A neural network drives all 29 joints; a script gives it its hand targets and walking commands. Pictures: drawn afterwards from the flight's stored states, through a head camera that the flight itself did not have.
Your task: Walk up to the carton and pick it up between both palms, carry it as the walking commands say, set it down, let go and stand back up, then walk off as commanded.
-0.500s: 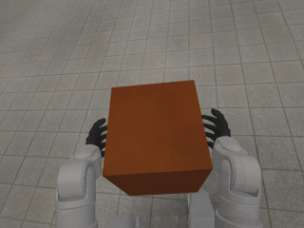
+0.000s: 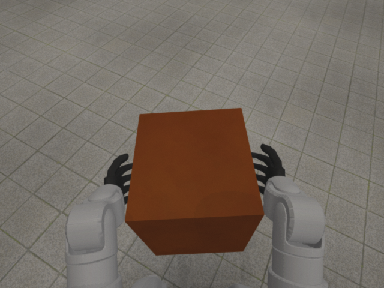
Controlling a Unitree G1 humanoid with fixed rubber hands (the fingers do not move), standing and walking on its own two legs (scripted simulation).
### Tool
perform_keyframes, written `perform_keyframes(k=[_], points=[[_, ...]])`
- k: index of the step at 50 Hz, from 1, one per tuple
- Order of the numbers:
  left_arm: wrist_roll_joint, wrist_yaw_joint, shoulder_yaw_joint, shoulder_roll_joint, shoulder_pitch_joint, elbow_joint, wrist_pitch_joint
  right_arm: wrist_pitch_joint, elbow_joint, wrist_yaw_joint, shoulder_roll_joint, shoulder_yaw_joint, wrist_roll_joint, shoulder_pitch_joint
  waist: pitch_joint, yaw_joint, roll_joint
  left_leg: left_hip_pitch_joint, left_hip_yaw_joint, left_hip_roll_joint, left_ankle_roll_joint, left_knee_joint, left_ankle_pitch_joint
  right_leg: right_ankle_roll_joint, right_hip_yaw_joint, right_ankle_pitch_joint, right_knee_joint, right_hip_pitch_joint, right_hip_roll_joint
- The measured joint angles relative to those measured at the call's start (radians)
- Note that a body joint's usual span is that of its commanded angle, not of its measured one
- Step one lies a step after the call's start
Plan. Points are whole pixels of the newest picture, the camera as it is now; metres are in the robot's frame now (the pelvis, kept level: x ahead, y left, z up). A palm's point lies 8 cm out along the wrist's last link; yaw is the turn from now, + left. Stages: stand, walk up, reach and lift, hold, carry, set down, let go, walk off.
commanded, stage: carry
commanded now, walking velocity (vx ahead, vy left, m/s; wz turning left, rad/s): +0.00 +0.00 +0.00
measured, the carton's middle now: (195, 187) +0.32 -0.01 +0.01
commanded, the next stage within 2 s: none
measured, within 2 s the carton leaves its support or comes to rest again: neither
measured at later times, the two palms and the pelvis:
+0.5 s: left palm (113, 169) +0.31 +0.14 +0.09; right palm (273, 159) +0.32 -0.15 +0.11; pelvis +0.03 -0.01 +0.01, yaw +1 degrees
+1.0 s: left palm (117, 190) +0.27 +0.12 +0.11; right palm (295, 183) +0.27 -0.17 +0.12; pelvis -0.01 -0.02 +0.02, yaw +1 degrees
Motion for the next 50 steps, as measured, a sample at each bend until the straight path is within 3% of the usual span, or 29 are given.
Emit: perform_keyframes(k=[4, 9, 11, 13, 25, 28, 50], points=[[0.0, 0.004, 0.002, 0.0, -0.004, 0.001, 0.006, -0.003, 0.009, 0.002, 0.0, -0.001, 0.0, -0.002, -0.001, 0.002, -0.001, -0.001, 0.001, 0.0, 0.004, -0.016, 0.009, 0.014, 0.193, -0.053, 0.115, -0.062, 0.059], [0.0, 0.015, 0.002, 0.0, -0.007, -0.02, 0.007, -0.018, 0.009, 0.012, 0.001, -0.001, 0.0, -0.007, -0.007, 0.003, -0.002, -0.001, 0.003, -0.001, 0.004, -0.035, 0.012, 0.017, 0.262, -0.054, 0.051, -0.058, 0.078], [0.0, 0.019, 0.003, 0.0, -0.007, -0.029, 0.01, -0.021, 0.009, 0.016, 0.001, 0.0, 0.0, -0.008, -0.012, 0.004, -0.003, -0.001, 0.003, -0.001, 0.004, -0.037, 0.009, 0.017, 0.262, -0.02, -0.081, -0.032, 0.084], [0.0, 0.02, 0.003, -0.001, -0.007, -0.032, 0.011, -0.022, 0.009, 0.018, 0.0, 0.0, 0.0, -0.009, -0.014, 0.003, 0.002, 0.0, 0.003, -0.002, 0.001, -0.035, 0.008, 0.022, 0.258, 0.119, -0.187, -0.005, 0.084], [0.0, 0.031, -0.01, -0.001, -0.007, -0.028, 0.015, -0.022, 0.009, 0.027, 0.0, -0.014, 0.001, -0.005, -0.084, 0.003, 0.003, 0.038, 0.003, -0.002, -0.005, -0.106, 0.037, 0.033, 0.239, 0.037, -0.163, 0.001, 0.077], [0.0, 0.031, -0.01, -0.001, -0.007, -0.028, 0.015, -0.022, 0.009, 0.027, 0.0, -0.013, 0.001, -0.004, -0.108, 0.003, 0.005, 0.038, 0.003, -0.004, -0.011, -0.106, 0.036, 0.033, 0.238, 0.108, -0.22, 0.012, 0.079], [0.0, 0.026, -0.02, -0.002, -0.011, 0.044, 0.015, -0.007, 0.029, 0.02, -0.007, -0.025, 0.001, 0.023, -0.114, 0.003, 0.01, 0.059, 0.003, -0.003, -0.02, -0.155, 0.123, 0.023, 0.233, 0.133, -0.223, 0.017, 0.078]])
